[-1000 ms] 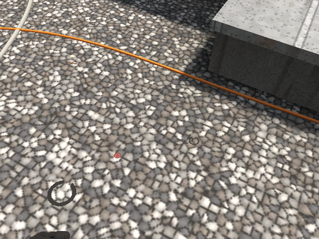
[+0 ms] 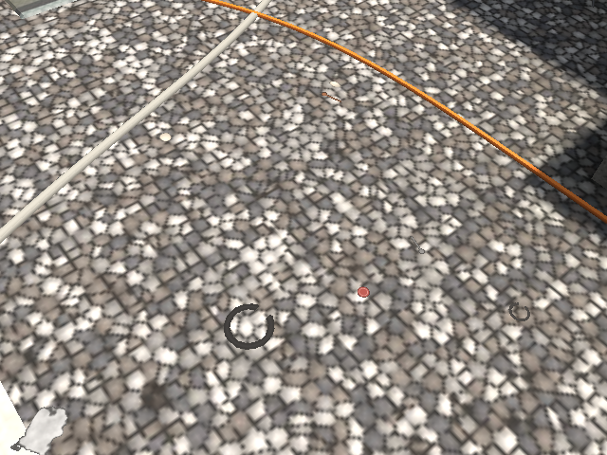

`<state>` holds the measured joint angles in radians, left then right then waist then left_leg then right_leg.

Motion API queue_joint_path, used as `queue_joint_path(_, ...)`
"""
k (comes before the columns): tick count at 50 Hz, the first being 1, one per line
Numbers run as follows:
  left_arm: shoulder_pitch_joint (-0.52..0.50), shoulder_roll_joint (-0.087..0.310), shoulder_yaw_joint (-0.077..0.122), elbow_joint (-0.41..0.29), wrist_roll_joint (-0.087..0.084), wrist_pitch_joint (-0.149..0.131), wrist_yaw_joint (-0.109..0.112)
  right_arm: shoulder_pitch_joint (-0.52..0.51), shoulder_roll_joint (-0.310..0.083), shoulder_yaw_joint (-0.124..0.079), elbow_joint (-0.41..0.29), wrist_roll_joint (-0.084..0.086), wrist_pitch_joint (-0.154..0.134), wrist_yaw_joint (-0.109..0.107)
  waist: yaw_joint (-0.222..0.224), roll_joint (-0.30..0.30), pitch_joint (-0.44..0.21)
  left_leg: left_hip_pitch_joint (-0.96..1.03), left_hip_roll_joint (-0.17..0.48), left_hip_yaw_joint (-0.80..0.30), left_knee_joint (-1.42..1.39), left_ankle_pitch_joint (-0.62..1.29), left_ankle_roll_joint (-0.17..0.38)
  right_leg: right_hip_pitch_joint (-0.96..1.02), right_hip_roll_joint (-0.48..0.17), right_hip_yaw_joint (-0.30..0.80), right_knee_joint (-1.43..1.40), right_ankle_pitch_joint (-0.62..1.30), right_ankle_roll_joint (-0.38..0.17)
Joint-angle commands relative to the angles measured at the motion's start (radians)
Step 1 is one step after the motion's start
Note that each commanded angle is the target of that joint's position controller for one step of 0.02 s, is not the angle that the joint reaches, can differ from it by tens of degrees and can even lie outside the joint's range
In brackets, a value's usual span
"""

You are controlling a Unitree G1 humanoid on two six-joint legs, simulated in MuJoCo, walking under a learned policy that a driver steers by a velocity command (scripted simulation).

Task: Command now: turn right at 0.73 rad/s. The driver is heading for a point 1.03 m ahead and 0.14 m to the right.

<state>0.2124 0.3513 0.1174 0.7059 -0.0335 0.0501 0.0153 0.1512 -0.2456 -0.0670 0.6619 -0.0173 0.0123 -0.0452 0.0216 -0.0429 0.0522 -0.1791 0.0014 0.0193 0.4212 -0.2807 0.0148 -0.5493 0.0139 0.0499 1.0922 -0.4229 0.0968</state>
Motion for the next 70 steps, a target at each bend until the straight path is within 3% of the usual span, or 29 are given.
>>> queue_joint_path(1, -0.082, 0.025, -0.007, -0.121, -0.003, -0.003, -0.015, -0.020, -0.147, -0.042, -0.064, 0.000, -0.009, -0.015, -0.048, 0.192, -0.071, 0.177, 0.258, -0.092, -0.076, 0.579, 0.192, -0.154, -0.066, -0.036, -0.017, 0.064, 0.034)
queue_joint_path(5, -0.119, 0.018, -0.020, -0.173, 0.006, -0.001, -0.044, -0.012, -0.209, -0.064, -0.059, 0.008, -0.002, -0.003, -0.063, 0.191, -0.087, 0.162, 0.302, -0.027, -0.072, 0.555, 0.194, -0.038, -0.090, -0.086, -0.205, 0.073, 0.003)
queue_joint_path(11, 0.008, 0.080, 0.023, -0.163, 0.005, 0.031, -0.050, -0.031, -0.213, -0.077, -0.038, 0.059, -0.031, 0.038, 0.027, 0.159, -0.131, 0.047, 0.281, 0.134, 0.201, 0.579, 0.068, 0.319, -0.007, -0.166, -0.560, 0.209, -0.117)
queue_joint_path(12, 0.113, 0.160, 0.055, -0.142, 0.009, 0.026, -0.029, 0.020, -0.185, -0.070, -0.026, 0.047, -0.040, 0.045, 0.069, 0.013, -0.181, -0.136, 0.204, 0.180, 0.426, 0.404, -0.015, 0.560, -0.037, -0.035, -0.643, 0.525, -0.184)
queue_joint_path(13, 0.119, 0.304, 0.078, -0.171, 0.011, 0.015, -0.010, 0.001, -0.090, -0.037, -0.095, -0.020, -0.046, 0.048, 0.016, -0.324, -0.209, -0.510, 0.041, 0.160, 0.761, -0.419, -0.108, 0.766, -0.312, 0.408, -0.609, 1.019, -0.362)
queue_joint_path(14, 0.110, 0.263, 0.060, -0.197, 0.049, -0.020, -0.029, -0.067, -0.138, -0.041, -0.109, -0.015, -0.049, 0.040, 0.082, -0.213, -0.353, -0.561, -0.009, -0.081, 0.900, -0.454, -0.108, 0.712, -0.412, 0.576, -0.694, 0.843, -0.511)
queue_joint_path(15, 0.070, 0.221, 0.045, -0.188, 0.045, -0.042, -0.035, -0.121, -0.178, -0.049, -0.115, 0.016, -0.046, 0.033, 0.074, -0.108, -0.271, -0.574, 0.016, -0.116, 0.908, -0.374, -0.085, 0.646, -0.369, 0.482, -0.729, 0.695, -0.474)
queue_joint_path(17, -0.032, 0.160, 0.026, -0.184, 0.003, -0.044, -0.015, -0.112, -0.189, -0.054, -0.101, 0.005, -0.041, 0.013, 0.007, -0.031, -0.146, -0.565, 0.048, -0.128, 0.770, -0.205, -0.064, 0.515, -0.258, 0.372, -0.749, 0.494, -0.365)
queue_joint_path(18, -0.087, 0.154, 0.019, -0.197, 0.004, -0.036, -0.004, -0.092, -0.198, -0.059, -0.095, -0.001, -0.037, 0.009, -0.025, -0.041, -0.130, -0.503, 0.040, -0.128, 0.721, -0.148, -0.068, 0.436, -0.223, 0.335, -0.753, 0.496, -0.343)
queue_joint_path(23, -0.101, 0.158, 0.015, -0.199, 0.017, -0.021, 0.023, -0.024, -0.144, -0.037, -0.049, 0.007, -0.032, 0.019, -0.039, -0.051, -0.180, -0.396, -0.024, -0.111, 0.528, -0.026, -0.110, 0.388, -0.169, 0.296, -0.719, 0.507, -0.320)
queue_joint_path(30, -0.101, 0.016, -0.063, -0.135, 0.064, -0.033, -0.005, -0.019, -0.111, -0.005, -0.040, 0.021, -0.023, 0.044, 0.007, -0.112, -0.149, -0.124, 0.053, -0.055, 0.301, 0.004, -0.081, 0.259, -0.184, 0.236, -0.700, 0.382, -0.303)
queue_joint_path(32, -0.044, 0.109, -0.036, -0.112, 0.053, -0.042, -0.017, 0.003, -0.142, -0.010, -0.040, 0.042, -0.031, 0.049, 0.025, -0.132, -0.109, -0.099, -0.014, 0.036, 0.256, -0.024, -0.036, 0.233, -0.174, 0.260, -0.758, -0.164, -0.294)
queue_joint_path(34, -0.043, 0.123, -0.036, -0.102, 0.042, -0.061, -0.021, 0.044, -0.155, -0.011, -0.029, 0.060, -0.049, 0.052, 0.003, -0.129, -0.012, -0.118, -0.015, 0.031, 0.214, -0.143, 0.028, 0.188, -0.199, 0.318, -0.784, -0.436, -0.287)
queue_joint_path(36, -0.114, 0.059, -0.049, -0.117, 0.023, -0.087, -0.013, 0.199, -0.149, -0.009, 0.028, 0.058, -0.075, 0.053, -0.058, -0.026, 0.041, -0.069, 0.064, -0.125, 0.063, -0.235, 0.121, 0.134, -0.149, 0.216, -0.587, -0.326, -0.246)
queue_joint_path(37, -0.158, 0.018, -0.055, -0.170, 0.009, -0.111, -0.013, 0.290, -0.223, -0.030, 0.060, 0.051, -0.092, 0.057, -0.056, 0.170, 0.054, -0.002, 0.182, -0.479, -0.122, -0.541, 0.239, -0.027, 0.001, 0.013, -0.335, -0.205, -0.162)
queue_joint_path(38, -0.244, 0.025, -0.053, -0.212, -0.019, -0.143, -0.009, 0.361, -0.277, -0.048, 0.068, 0.035, -0.107, 0.071, -0.113, 0.300, 0.120, 0.114, 0.331, -0.880, -0.318, -0.681, 0.354, -0.266, 0.057, -0.007, -0.125, -0.172, -0.134)
queue_joint_path(39, -0.275, 0.049, -0.047, -0.217, -0.032, -0.170, -0.011, 0.360, -0.241, -0.040, 0.066, 0.023, -0.120, 0.073, -0.121, 0.240, 0.131, 0.185, 0.351, -0.911, -0.318, -0.623, 0.349, -0.366, 0.024, 0.077, -0.047, -0.110, -0.147)
queue_joint_path(41, -0.284, 0.029, -0.051, -0.208, 0.011, -0.205, -0.027, 0.358, -0.197, -0.033, 0.051, 0.033, -0.124, 0.064, -0.116, 0.168, 0.059, 0.300, 0.266, -0.740, -0.267, -0.380, 0.296, -0.387, 0.004, 0.080, -0.044, 0.043, -0.145)
queue_joint_path(42, -0.255, 0.051, -0.055, -0.182, 0.134, -0.155, -0.051, 0.332, -0.244, -0.051, 0.077, -0.020, -0.082, 0.066, -0.103, 0.119, 0.050, 0.254, 0.199, -0.606, -0.248, -0.268, 0.241, -0.335, -0.022, 0.021, -0.092, 0.082, -0.123)
queue_joint_path(45, -0.261, -0.007, -0.072, -0.187, 0.097, -0.106, -0.075, 0.356, -0.177, -0.037, 0.100, 0.002, -0.062, 0.059, -0.106, 0.182, 0.018, 0.150, 0.103, -0.480, -0.242, -0.080, 0.225, -0.188, 0.006, -0.041, -0.191, 0.126, -0.054)
queue_joint_path(50, -0.354, 0.000, -0.087, -0.224, 0.065, -0.101, -0.069, 0.346, -0.216, -0.060, 0.115, 0.001, -0.057, 0.056, -0.126, 0.213, 0.013, 0.042, 0.095, -0.498, -0.230, -0.032, 0.209, 0.011, 0.039, -0.057, -0.474, 0.187, -0.028)
queue_joint_path(53, -0.101, 0.070, -0.059, -0.154, 0.052, -0.112, -0.032, 0.238, -0.257, -0.071, 0.092, 0.010, -0.074, 0.059, 0.021, 0.180, -0.085, -0.132, 0.086, -0.476, -0.053, 0.310, 0.139, 0.479, 0.053, -0.048, -0.578, 0.219, -0.069)
queue_joint_path(54, 0.088, 0.136, -0.031, -0.106, 0.065, -0.119, -0.010, 0.210, -0.251, -0.070, 0.087, 0.015, -0.086, 0.067, 0.120, 0.096, -0.188, -0.240, 0.011, -0.404, 0.198, 0.375, 0.105, 0.738, -0.004, -0.013, -0.565, 0.188, -0.097)
queue_joint_path(55, 0.315, 0.225, -0.002, -0.081, 0.088, -0.122, 0.013, 0.199, -0.166, -0.044, 0.060, 0.014, -0.100, 0.064, 0.212, -0.097, -0.361, -0.366, -0.082, -0.282, 0.551, 0.106, 0.094, 0.962, -0.247, 0.228, -0.633, -0.247, -0.125)
queue_joint_path(56, 0.259, 0.294, 0.002, -0.086, 0.104, -0.112, 0.018, 0.238, -0.061, -0.010, -0.003, 0.052, -0.096, 0.066, 0.120, -0.364, -0.387, -0.570, -0.144, -0.198, 0.783, -0.285, 0.082, 0.951, -0.462, 0.769, -0.902, -0.628, -0.169)
queue_joint_path(57, 0.115, 0.196, -0.014, -0.104, 0.104, -0.106, 0.018, 0.209, -0.115, -0.009, 0.026, 0.030, -0.071, 0.059, 0.059, -0.205, -0.213, -0.631, -0.044, -0.162, 0.899, -0.152, 0.091, 0.771, -0.452, 0.770, -0.901, -0.594, -0.195)
queue_joint_path(59, 0.076, 0.070, -0.046, -0.090, 0.095, -0.109, 0.009, 0.135, -0.145, -0.017, 0.039, -0.008, -0.053, 0.085, 0.035, -0.011, -0.071, -0.605, 0.046, -0.117, 0.859, -0.023, 0.084, 0.596, -0.363, 0.429, -0.872, -0.253, -0.200)
queue_joint_path(63, 0.162, 0.010, -0.064, -0.002, 0.067, -0.146, -0.006, 0.013, -0.100, 0.004, -0.010, -0.018, -0.014, 0.129, 0.017, -0.075, 0.029, -0.676, 0.103, -0.092, 0.847, 0.046, 0.069, 0.540, -0.292, 0.125, -0.926, 0.107, -0.175)
queue_joint_path(70, 0.200, 0.029, -0.066, 0.081, 0.069, -0.175, -0.006, -0.264, -0.090, 0.050, -0.133, -0.017, -0.014, 0.167, -0.004, 0.010, 0.130, -0.579, 0.059, 0.100, 0.508, 0.243, 0.098, 0.465, -0.213, -0.271, -1.006, 0.666, -0.121)
